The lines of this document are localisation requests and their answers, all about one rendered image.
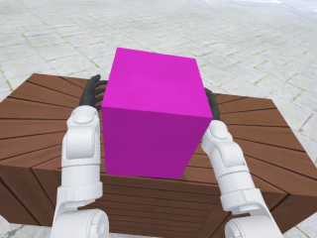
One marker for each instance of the carton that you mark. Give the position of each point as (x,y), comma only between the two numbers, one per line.
(155,112)

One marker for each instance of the left robot forearm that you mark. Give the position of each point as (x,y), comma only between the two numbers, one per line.
(80,160)

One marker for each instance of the right robot hand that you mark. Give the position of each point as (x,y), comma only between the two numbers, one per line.
(213,104)

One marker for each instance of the left robot hand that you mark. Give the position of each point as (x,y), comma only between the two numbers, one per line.
(89,92)

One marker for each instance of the right robot upper arm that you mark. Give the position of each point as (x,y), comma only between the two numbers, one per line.
(255,226)

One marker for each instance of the left robot upper arm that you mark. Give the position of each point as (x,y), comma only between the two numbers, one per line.
(84,223)

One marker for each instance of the right robot forearm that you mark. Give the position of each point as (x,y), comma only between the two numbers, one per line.
(238,192)

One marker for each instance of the pedestal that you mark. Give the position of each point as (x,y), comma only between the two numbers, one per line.
(33,123)

